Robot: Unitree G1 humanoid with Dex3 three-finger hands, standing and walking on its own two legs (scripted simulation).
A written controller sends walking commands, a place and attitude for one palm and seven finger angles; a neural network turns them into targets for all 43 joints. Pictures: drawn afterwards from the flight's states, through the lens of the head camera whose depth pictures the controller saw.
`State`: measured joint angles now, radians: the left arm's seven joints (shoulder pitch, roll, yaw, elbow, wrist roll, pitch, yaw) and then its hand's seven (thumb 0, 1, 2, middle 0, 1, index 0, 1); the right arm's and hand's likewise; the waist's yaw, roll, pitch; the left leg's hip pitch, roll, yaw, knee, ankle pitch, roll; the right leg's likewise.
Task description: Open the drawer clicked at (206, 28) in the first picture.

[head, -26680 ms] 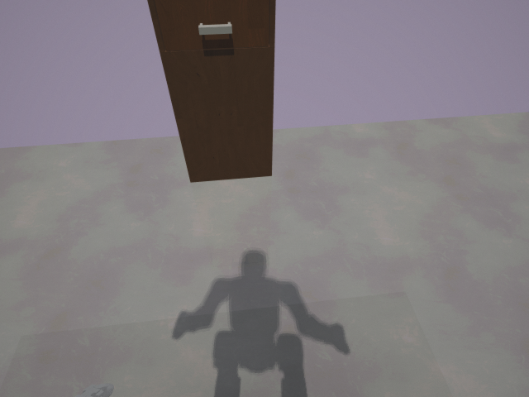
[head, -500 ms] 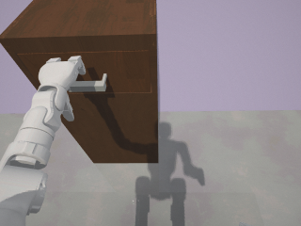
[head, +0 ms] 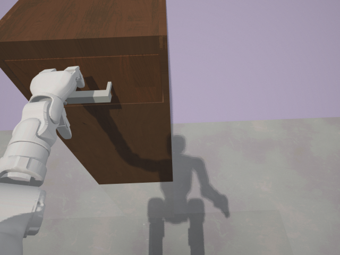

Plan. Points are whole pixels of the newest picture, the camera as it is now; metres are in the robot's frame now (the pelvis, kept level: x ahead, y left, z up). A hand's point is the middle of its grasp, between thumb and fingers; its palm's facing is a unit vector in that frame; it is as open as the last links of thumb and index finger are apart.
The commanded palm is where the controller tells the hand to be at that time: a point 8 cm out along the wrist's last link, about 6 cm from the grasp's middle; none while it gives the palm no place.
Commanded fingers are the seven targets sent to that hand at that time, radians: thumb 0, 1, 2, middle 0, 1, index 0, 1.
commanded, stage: re-aim the fingers above the handle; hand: left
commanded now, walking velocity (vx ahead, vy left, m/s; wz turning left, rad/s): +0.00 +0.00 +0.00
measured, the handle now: (90, 91) +0.54 +0.24 +0.05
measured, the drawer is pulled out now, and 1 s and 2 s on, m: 0.00 0.00 0.00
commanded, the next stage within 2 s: lower the fingers behind the handle in 1.28 s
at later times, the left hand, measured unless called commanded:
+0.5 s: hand (79, 107) +0.44 +0.23 +0.09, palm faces -0.10 -0.05 -0.99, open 13.9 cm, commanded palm +0.44 +0.23 +0.17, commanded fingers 0.00 -0.50 0.30 -0.30 -1.20 -0.30 -1.20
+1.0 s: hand (92, 109) +0.43 +0.20 +0.10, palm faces -0.12 -0.05 -0.99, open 13.9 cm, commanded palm +0.44 +0.23 +0.17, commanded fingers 0.00 -0.50 0.30 -0.30 -1.20 -0.30 -1.20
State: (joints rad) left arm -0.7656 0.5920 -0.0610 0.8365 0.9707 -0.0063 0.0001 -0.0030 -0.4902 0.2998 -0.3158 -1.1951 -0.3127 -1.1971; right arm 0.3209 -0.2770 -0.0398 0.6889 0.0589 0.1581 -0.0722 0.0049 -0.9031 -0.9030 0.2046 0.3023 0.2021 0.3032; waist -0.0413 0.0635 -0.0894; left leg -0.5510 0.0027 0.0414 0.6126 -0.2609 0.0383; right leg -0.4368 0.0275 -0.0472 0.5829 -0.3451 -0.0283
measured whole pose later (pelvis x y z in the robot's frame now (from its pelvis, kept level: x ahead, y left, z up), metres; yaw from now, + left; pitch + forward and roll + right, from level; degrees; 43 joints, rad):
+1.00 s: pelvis +0.00 +0.00 +0.00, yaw +1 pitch +9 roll -1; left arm -0.71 0.49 -0.16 0.68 0.93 -0.07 -0.05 0.00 -0.49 0.30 -0.32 -1.20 -0.32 -1.20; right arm 0.30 -0.28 -0.04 0.68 0.05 0.14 -0.08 0.01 -0.90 -0.90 0.21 0.30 0.20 0.30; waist -0.03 0.05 -0.07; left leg -0.49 -0.01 0.02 0.59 -0.26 0.03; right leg -0.38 0.02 -0.06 0.57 -0.35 -0.03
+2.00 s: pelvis +0.00 +0.01 -0.01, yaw +1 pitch +12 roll -1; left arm -0.76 0.49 -0.13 0.77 0.97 -0.08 0.02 0.00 -0.49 0.30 -0.32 -1.23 -0.29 -1.19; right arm 0.30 -0.28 -0.05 0.68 0.04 0.14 -0.06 0.00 -0.90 -0.90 0.21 0.30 0.20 0.30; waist -0.03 0.05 -0.09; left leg -0.59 -0.01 0.03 0.67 -0.29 0.04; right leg -0.47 0.01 -0.06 0.65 -0.38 -0.02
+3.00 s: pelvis -0.02 +0.00 -0.02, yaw -1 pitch +14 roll -2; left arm -0.82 0.50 -0.11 0.95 1.02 0.03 0.17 0.00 -0.49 0.30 -0.26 -1.31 -0.27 -1.19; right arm 0.35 -0.26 -0.02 0.65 0.04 0.14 -0.04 0.00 -0.90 -0.90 0.20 0.30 0.20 0.30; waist -0.08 0.06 -0.14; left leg -0.71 0.02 0.04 0.74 -0.29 0.04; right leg -0.60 0.04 -0.05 0.72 -0.37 -0.03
